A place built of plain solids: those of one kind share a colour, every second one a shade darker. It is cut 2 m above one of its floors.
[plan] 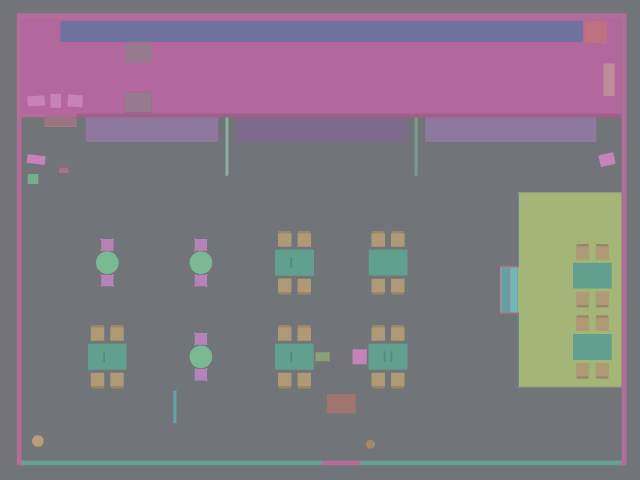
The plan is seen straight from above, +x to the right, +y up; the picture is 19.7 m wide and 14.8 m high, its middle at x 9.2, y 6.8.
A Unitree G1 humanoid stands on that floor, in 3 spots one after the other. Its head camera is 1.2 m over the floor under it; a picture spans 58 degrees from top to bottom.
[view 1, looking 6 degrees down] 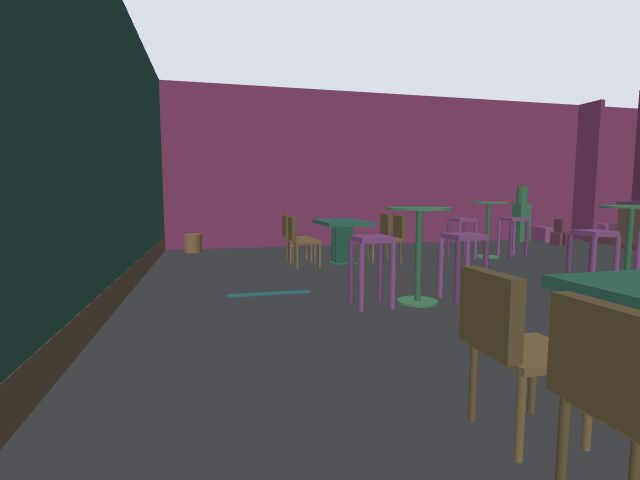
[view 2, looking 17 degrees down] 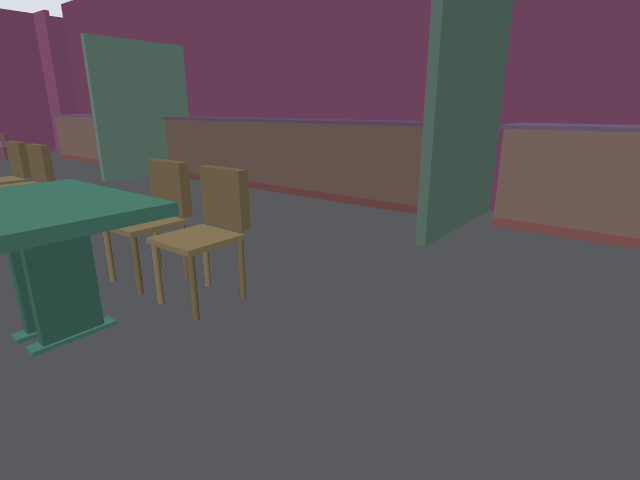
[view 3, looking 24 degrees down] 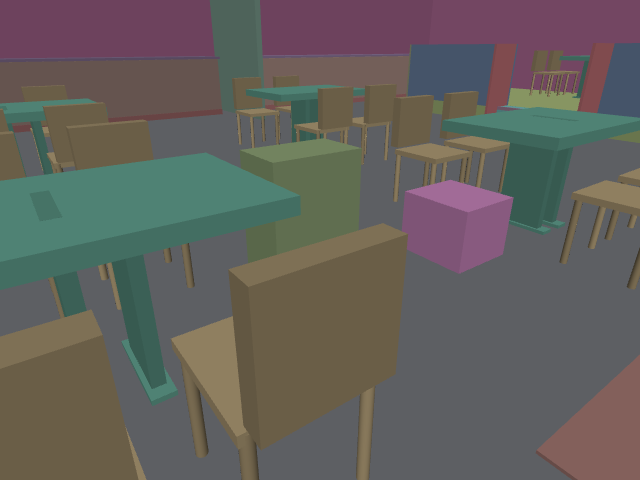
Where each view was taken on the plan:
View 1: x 9.86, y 1.00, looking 166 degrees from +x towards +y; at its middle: wall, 10.22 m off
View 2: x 13.76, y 5.26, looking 128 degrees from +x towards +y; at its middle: ground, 4.10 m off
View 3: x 8.26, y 1.65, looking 54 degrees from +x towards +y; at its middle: suitcase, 1.91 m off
